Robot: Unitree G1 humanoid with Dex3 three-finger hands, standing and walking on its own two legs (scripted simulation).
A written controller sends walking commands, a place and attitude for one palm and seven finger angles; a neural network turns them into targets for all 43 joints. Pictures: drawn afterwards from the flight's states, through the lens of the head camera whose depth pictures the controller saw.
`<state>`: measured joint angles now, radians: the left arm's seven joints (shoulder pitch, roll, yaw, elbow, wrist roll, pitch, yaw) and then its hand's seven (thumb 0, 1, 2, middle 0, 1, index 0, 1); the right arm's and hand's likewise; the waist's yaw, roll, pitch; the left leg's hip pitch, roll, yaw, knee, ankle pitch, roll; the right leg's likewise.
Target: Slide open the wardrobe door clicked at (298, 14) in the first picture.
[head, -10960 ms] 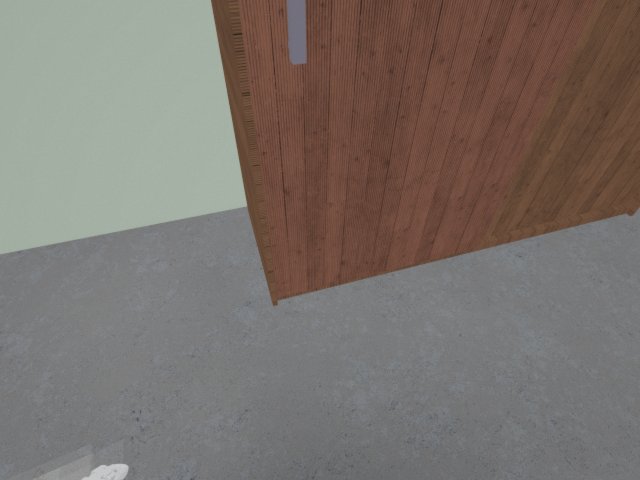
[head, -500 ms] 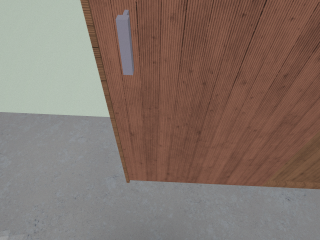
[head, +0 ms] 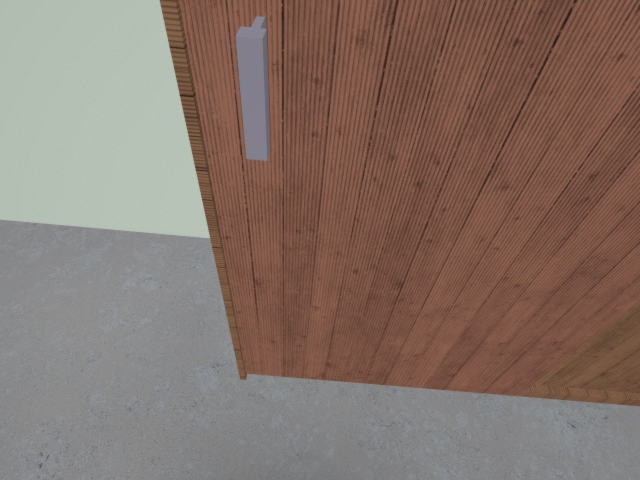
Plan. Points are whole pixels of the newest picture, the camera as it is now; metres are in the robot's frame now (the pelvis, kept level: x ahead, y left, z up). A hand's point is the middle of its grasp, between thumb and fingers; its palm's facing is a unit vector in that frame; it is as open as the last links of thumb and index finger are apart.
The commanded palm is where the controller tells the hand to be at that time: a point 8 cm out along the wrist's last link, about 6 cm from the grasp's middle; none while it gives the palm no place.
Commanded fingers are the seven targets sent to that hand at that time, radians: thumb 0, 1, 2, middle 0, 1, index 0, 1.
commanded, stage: come to a stop and stand still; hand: left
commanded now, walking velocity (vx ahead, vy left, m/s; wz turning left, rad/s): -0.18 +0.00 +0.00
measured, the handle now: (258, 90) +0.49 +0.13 +0.24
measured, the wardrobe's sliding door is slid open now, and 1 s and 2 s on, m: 0.00 0.00 0.00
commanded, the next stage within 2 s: look again from close up in 1.46 s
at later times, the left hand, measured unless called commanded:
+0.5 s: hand out of the picture +0.08 +0.16 -0.16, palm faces +0.06 -0.98 -0.19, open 7.3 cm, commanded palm none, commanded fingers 0.00 0.90 0.90 -0.20 -0.30 -0.20 -0.30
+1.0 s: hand out of the picture -0.01 +0.19 -0.15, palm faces +0.06 -0.96 -0.27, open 7.4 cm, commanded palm none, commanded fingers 0.00 0.90 0.90 -0.20 -0.30 -0.20 -0.30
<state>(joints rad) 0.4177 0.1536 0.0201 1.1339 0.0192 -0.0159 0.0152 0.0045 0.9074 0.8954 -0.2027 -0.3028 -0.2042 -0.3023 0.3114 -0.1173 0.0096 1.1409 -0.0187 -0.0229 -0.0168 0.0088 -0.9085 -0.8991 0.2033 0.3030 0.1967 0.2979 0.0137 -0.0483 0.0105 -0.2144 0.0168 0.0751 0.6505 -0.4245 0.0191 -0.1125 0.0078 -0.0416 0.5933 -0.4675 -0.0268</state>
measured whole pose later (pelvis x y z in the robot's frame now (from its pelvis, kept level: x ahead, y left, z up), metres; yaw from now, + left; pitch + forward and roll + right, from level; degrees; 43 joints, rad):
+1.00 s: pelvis -0.01 -0.03 +0.02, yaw +2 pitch -1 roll +0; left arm 0.24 0.26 0.02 1.11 0.01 -0.01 0.02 0.01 0.91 0.90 -0.20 -0.30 -0.20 -0.30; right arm 0.24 -0.23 0.00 1.12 -0.02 -0.01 -0.01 0.01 -0.91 -0.90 0.20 0.30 0.20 0.30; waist 0.02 -0.01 0.04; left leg -0.13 0.04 0.07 0.41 -0.26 -0.02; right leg -0.23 -0.02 -0.12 0.40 -0.15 -0.04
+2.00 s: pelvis +0.00 -0.05 +0.02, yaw +2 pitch -1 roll +1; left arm 0.24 0.16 0.00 1.13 0.01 -0.02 0.02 0.01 0.91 0.90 -0.20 -0.30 -0.20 -0.30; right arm 0.28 -0.16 0.01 1.11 -0.02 -0.02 -0.03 0.01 -0.91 -0.90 0.20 0.30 0.19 0.30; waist 0.01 0.02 0.04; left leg -0.10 0.05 0.06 0.39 -0.27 -0.04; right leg -0.23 -0.01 -0.13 0.44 -0.20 -0.06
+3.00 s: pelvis -0.01 -0.01 -0.02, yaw +4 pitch +4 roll -2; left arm 0.44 0.24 0.12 -0.15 -0.23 -0.37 -0.25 0.01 0.40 0.68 -0.24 -0.63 -0.24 -0.63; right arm 0.19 -0.23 0.04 0.52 0.03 -0.27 -0.05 0.01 -0.91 -0.90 0.20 0.30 0.20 0.30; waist 0.06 0.01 -0.04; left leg -0.49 0.03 0.00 0.90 -0.49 0.01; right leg -0.54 -0.06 -0.16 0.83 -0.36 -0.01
